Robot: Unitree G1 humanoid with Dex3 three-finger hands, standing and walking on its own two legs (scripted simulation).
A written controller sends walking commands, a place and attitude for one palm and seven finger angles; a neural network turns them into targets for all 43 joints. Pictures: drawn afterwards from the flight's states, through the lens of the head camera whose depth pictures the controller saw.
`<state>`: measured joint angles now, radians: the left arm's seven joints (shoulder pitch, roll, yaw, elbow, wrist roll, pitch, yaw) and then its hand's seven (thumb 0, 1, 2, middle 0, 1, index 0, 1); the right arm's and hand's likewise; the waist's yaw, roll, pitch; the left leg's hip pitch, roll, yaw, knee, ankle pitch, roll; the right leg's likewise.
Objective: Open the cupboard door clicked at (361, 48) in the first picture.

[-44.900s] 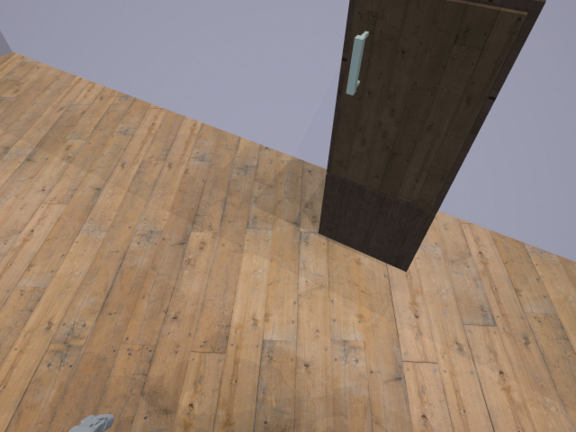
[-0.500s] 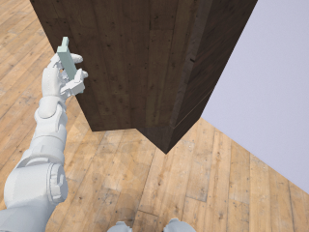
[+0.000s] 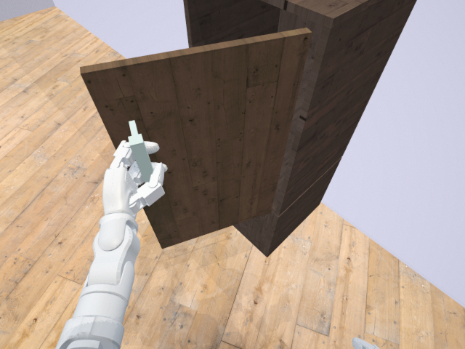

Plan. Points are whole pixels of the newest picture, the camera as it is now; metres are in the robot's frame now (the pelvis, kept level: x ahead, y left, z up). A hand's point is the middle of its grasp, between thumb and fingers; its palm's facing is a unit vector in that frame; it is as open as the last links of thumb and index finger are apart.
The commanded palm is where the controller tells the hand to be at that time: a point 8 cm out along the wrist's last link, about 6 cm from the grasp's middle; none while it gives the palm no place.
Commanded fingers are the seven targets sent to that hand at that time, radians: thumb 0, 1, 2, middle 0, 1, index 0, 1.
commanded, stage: pull the door open along its arc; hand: left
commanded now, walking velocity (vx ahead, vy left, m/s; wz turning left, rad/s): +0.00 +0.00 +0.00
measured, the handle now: (144, 160) +0.43 +0.17 +0.08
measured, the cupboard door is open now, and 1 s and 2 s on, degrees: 67 91 95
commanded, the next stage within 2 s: open thumb and fingers to let go in 0.44 s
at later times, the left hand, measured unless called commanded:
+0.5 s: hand (215, 242) +0.26 +0.03 +0.09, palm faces +0.34 -0.94 -0.02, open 6.5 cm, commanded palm +0.21 +0.07 +0.08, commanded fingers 0.00 0.90 0.90 -0.40 -1.35 -0.40 -1.35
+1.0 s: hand (211, 239) +0.27 +0.04 +0.08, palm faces +0.45 -0.89 -0.01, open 11.5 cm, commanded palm +0.23 +0.07 +0.08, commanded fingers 0.00 -0.50 0.30 -0.28 -1.10 -0.28 -1.10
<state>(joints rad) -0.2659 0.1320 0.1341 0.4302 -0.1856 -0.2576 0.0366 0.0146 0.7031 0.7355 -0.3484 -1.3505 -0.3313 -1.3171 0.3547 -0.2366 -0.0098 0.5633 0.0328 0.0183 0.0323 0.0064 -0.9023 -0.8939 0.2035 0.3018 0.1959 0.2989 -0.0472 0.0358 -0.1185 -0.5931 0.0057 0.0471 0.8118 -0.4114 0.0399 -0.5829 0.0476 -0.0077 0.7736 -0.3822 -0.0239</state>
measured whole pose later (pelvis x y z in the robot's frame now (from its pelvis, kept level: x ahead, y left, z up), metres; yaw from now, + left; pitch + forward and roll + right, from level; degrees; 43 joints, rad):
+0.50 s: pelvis +0.01 -0.05 +0.00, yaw +4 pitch +3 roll +0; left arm 0.26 -0.05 -0.28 -0.15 0.02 0.05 0.50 0.02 0.62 0.69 -0.31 -1.24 -0.36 -1.32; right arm 0.13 -0.16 0.04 0.51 -0.04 0.12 0.04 0.01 -0.90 -0.89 0.21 0.30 0.20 0.30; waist -0.02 0.04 -0.11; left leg -0.41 0.01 -0.03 0.76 -0.41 -0.03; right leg -0.39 0.06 -0.09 0.75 -0.42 -0.09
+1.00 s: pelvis -0.01 -0.06 +0.00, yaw +5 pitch +4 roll +1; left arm 0.14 -0.09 -0.20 0.01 0.04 -0.10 0.55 0.01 -0.12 0.47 -0.31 -1.22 -0.33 -1.24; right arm 0.20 -0.19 0.00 0.58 -0.04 0.04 -0.01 0.01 -0.90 -0.89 0.20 0.30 0.20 0.30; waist -0.01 0.05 -0.07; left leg -0.46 0.00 -0.05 0.74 -0.36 -0.02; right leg -0.45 0.04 -0.10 0.76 -0.40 -0.10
